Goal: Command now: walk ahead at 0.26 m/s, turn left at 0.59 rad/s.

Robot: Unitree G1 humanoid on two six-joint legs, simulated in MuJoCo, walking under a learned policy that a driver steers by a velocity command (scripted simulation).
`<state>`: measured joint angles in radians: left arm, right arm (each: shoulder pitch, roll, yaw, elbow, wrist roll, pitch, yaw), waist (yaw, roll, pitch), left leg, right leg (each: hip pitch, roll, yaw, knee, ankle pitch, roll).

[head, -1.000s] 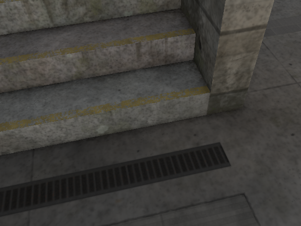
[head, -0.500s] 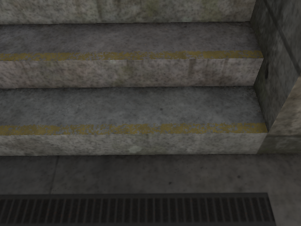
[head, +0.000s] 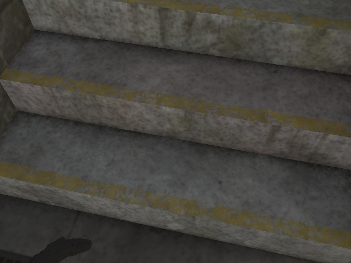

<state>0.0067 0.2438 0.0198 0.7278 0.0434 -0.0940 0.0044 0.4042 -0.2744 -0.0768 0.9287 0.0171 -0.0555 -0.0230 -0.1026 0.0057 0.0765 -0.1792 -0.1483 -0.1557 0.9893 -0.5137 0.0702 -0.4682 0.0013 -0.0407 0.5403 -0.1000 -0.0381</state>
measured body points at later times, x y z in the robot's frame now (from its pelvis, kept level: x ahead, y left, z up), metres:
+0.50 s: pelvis +0.09 +0.03 +0.01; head +0.11 +0.06 +0.46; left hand +0.08 +0.31 -0.13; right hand +0.31 -0.18 -0.09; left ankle +0.09 +0.12 -0.72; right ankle +0.10 -0.11 -0.69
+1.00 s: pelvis +0.25 +0.04 +0.01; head +0.26 +0.02 +0.46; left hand +0.28 +0.32 -0.09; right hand +0.39 -0.20 -0.13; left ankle +0.12 +0.12 -0.67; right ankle +0.29 -0.03 -0.72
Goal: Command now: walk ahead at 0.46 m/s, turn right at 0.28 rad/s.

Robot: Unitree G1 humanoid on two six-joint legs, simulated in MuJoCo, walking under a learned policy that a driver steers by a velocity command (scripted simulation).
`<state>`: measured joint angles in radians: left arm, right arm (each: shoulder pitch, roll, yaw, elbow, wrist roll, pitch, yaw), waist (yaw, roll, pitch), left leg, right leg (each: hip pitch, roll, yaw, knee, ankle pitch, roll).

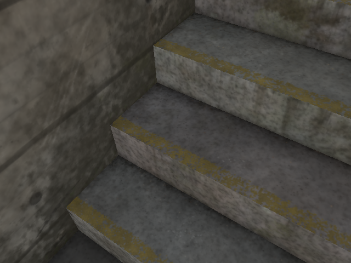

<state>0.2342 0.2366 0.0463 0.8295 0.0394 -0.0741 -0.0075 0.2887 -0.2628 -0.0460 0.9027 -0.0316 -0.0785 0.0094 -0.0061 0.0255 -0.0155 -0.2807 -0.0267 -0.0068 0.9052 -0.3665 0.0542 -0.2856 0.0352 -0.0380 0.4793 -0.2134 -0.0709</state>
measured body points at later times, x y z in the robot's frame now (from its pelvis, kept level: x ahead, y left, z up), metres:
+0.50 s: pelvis +0.16 +0.00 +0.00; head +0.17 +0.01 +0.45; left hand +0.38 +0.18 -0.11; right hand +0.16 -0.27 -0.12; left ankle +0.21 +0.08 -0.74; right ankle +0.06 -0.08 -0.48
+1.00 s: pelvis +0.31 -0.15 +0.13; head +0.31 -0.16 +0.58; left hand +0.53 +0.01 +0.00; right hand +0.34 -0.45 +0.05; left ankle +0.37 -0.01 -0.33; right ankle +0.29 -0.20 -0.56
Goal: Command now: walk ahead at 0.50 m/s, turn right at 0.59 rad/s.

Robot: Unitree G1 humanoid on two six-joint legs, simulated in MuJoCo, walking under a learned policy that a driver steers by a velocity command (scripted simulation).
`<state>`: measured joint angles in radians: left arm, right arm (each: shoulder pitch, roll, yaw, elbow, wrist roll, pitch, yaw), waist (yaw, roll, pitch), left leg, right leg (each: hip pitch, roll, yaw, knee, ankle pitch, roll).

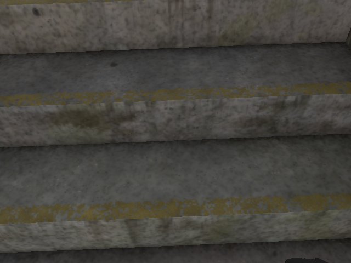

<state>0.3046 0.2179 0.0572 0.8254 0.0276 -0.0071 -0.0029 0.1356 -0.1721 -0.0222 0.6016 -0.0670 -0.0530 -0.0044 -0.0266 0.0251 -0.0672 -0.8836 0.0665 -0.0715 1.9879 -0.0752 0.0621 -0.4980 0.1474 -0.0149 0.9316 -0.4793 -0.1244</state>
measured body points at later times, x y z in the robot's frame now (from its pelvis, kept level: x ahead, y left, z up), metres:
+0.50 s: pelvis +0.30 +0.02 +0.18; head +0.30 +0.01 +0.63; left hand +0.50 +0.22 +0.10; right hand +0.33 -0.24 +0.04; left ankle +0.34 +0.09 -0.50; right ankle +0.23 -0.09 -0.27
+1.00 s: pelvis +0.60 -0.08 +0.37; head +0.60 -0.07 +0.82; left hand +0.70 +0.16 +0.22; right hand +0.72 -0.33 +0.27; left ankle +0.56 +0.06 -0.09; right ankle +0.62 -0.15 -0.32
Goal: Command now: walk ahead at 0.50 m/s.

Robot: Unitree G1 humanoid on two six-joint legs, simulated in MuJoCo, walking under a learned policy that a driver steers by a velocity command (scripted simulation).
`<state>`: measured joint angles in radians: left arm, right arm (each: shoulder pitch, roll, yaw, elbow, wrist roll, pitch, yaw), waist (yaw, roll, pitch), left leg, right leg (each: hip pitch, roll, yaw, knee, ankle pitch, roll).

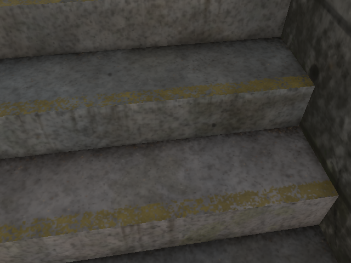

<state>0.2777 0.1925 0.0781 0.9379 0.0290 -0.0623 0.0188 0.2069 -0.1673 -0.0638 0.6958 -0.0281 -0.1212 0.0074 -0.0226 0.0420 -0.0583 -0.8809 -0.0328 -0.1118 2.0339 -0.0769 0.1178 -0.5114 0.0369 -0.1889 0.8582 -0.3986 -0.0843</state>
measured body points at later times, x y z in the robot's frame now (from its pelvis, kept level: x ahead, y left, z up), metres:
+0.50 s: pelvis +0.28 +0.05 +0.18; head +0.27 +0.05 +0.63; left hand +0.45 +0.27 +0.10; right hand +0.33 -0.20 +0.05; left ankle +0.30 +0.11 -0.51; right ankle +0.26 -0.10 -0.26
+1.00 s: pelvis +0.57 +0.02 +0.35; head +0.58 +0.02 +0.80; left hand +0.60 +0.29 +0.22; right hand +0.77 -0.20 +0.27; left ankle +0.50 +0.13 -0.08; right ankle +0.62 -0.07 -0.33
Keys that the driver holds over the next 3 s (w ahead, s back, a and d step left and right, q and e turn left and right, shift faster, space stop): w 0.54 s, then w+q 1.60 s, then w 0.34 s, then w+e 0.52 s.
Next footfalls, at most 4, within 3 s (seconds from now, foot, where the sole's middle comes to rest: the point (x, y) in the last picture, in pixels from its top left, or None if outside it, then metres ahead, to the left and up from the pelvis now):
0.30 left None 0.34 0.12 -0.55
0.80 right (202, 172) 0.66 -0.07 -0.37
1.34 left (109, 76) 0.91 0.22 -0.19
1.82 right None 1.25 0.19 -0.01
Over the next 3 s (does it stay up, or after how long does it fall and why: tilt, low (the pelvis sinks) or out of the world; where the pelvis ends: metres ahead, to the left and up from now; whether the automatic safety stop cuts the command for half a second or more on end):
stays up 1.49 0.77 0.94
